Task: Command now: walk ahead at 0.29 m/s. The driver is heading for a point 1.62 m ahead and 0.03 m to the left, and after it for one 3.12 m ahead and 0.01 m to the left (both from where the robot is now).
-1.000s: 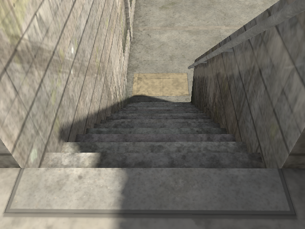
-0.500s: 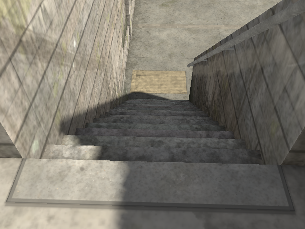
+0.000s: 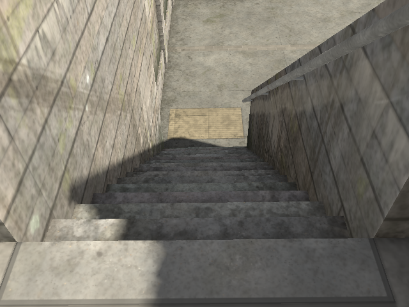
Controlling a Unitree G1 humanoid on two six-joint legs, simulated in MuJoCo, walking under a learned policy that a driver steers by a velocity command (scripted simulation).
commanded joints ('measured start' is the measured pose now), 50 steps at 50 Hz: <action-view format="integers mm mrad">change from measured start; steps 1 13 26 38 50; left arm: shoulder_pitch -43 206 354 95 65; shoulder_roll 46 -50 119 -17 107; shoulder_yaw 15 -60 11 -23 -24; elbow -87 -42 4 -115 -99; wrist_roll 41 57 53 54 -53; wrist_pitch -55 -68 -43 -9 -49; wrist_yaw -23 -16 -67 -72 -73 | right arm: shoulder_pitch -117 -207 -258 -32 259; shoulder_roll -127 0 -120 22 79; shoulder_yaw -22 -14 -51 2 29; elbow -64 -130 -164 -44 -26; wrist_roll -29 -49 11 -55 46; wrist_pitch -40 -22 -2 -76 -47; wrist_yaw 25 84 55 32 99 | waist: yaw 69 14 -71 11 -30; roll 77 -47 -74 3 -195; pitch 159 86 -86 -3 -388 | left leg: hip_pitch -181 -661 -41 -264 -380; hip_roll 255 122 -30 180 19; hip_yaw -250 -32 74 -98 0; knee -305 617 113 -300 348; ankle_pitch -80 359 499 642 345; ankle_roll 228 100 145 249 -73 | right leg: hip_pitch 94 159 235 -348 479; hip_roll -16 -184 -155 -151 -329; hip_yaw -28 137 -11 72 317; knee -139 -568 -155 320 -173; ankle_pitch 87 381 1033 377 1154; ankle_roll -35 -170 -38 12 -248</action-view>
